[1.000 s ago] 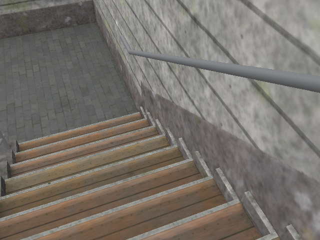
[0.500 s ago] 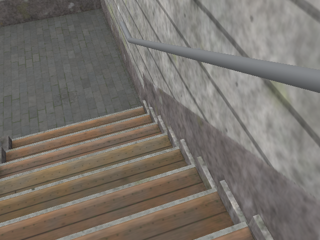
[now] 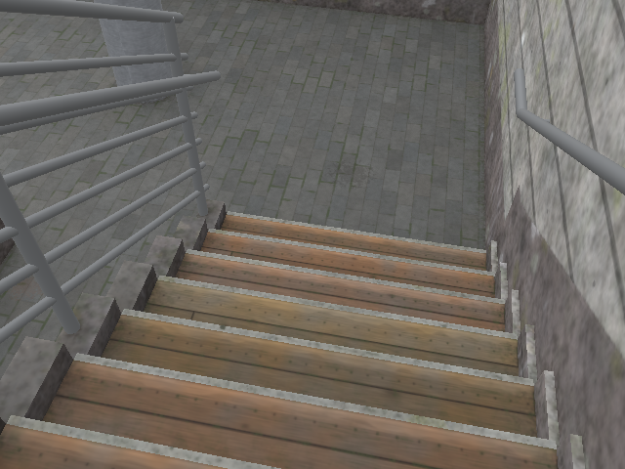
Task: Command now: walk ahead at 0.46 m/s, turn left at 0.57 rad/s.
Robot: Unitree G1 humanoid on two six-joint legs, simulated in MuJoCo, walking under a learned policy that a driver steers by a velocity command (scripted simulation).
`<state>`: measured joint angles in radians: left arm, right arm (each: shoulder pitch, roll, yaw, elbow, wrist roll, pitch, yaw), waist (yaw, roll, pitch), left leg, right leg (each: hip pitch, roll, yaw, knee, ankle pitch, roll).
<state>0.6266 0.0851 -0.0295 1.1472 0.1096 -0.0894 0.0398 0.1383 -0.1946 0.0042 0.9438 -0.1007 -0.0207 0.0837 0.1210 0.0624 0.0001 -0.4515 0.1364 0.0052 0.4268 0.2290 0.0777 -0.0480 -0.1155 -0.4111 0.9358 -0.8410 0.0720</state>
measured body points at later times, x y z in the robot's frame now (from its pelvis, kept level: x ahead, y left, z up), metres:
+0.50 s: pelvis +0.24 -0.02 -0.18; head +0.26 -0.02 +0.27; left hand +0.31 +0.23 -0.31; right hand +0.24 -0.26 -0.32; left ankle +0.12 +0.12 -0.81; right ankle +0.39 -0.12 -0.91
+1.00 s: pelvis +0.32 -0.07 -0.24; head +0.33 -0.08 +0.21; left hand +0.27 +0.13 -0.39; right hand +0.49 -0.23 -0.37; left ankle +0.31 +0.09 -0.82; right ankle +0.36 -0.13 -0.97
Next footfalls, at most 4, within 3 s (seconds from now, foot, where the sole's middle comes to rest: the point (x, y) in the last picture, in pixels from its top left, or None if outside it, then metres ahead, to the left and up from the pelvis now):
0.06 left None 0.16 0.13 -0.84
0.52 right None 0.40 -0.12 -1.01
0.84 left None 0.34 0.09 -0.87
1.98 left None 0.49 0.14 -1.01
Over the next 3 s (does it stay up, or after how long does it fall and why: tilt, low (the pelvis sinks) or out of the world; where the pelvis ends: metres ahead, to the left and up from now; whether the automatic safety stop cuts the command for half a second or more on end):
stays up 0.45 0.03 -0.23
